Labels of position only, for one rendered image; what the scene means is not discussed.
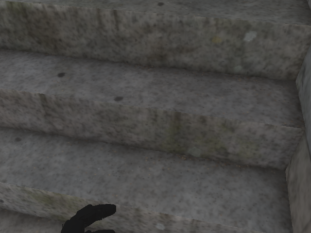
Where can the left robot hand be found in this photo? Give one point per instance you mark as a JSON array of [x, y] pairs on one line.
[[87, 216]]

